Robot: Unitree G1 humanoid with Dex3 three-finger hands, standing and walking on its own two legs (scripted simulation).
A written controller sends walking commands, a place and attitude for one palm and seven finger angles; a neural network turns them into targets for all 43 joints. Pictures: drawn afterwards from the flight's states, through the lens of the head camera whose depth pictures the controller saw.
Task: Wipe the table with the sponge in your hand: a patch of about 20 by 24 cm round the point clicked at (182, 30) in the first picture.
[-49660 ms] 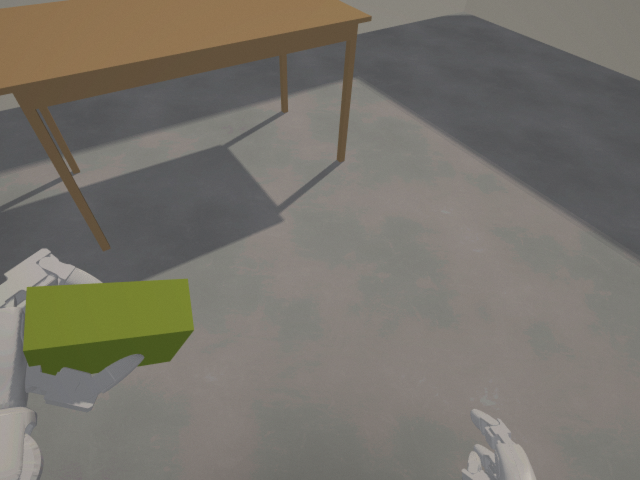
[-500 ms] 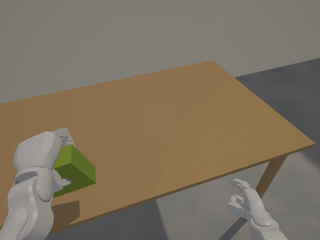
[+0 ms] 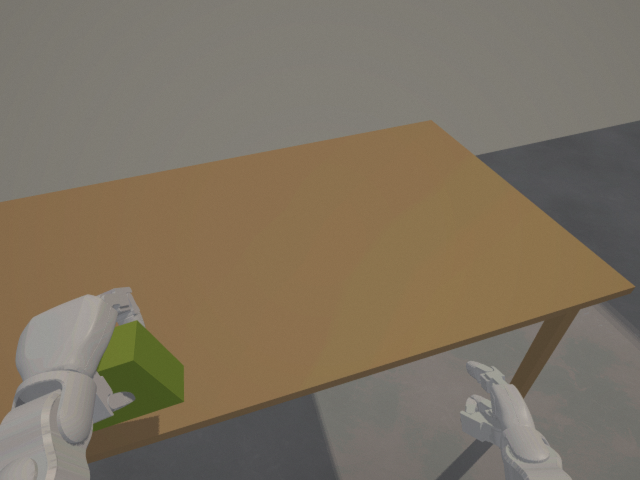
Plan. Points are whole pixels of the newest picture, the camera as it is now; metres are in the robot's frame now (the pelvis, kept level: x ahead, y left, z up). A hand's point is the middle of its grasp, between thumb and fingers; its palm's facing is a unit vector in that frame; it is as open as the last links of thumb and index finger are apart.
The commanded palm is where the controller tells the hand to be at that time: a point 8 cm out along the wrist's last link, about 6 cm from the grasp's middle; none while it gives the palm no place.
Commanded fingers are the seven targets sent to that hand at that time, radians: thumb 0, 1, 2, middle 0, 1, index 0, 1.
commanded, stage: bring the sponge back beside the body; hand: left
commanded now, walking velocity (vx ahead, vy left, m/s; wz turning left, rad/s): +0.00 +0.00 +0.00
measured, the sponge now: (122, 385) +0.18 +0.29 +0.05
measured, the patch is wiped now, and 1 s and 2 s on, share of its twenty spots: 1.00 1.00 1.00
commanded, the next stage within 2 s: step back with the hand held close in 0.24 s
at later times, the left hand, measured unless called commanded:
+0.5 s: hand (139, 341) +0.21 +0.25 +0.11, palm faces +0.29 -0.81 -0.51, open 9.4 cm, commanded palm +0.15 +0.28 +0.17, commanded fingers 0.00 0.10 1.30 -1.20 -1.60 -1.20 -1.60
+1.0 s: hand (94, 368) +0.16 +0.27 +0.13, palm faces +0.36 -0.87 -0.34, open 9.4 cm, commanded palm +0.11 +0.31 +0.17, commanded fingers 0.00 0.10 1.30 -1.20 -1.60 -1.20 -1.60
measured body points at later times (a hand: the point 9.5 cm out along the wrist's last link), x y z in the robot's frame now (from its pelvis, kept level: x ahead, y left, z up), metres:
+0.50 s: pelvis +0.00 +0.00 +0.00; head -0.01 -0.01 +0.45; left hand +0.19 +0.29 +0.14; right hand +0.24 -0.20 -0.05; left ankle +0.01 +0.08 -0.74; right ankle +0.02 -0.08 -0.74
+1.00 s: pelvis -0.05 +0.03 -0.02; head -0.05 +0.05 +0.43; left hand +0.14 +0.31 +0.15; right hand +0.12 -0.22 -0.09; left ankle +0.01 +0.08 -0.74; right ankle +0.02 -0.08 -0.74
